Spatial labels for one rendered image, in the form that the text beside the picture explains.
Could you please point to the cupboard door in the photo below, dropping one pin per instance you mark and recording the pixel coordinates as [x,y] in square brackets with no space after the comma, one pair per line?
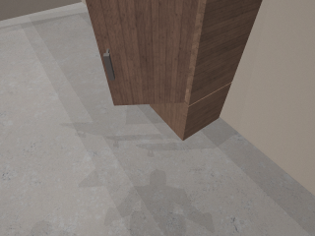
[150,44]

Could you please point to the handle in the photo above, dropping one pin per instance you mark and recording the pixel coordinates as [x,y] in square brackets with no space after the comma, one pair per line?
[108,65]

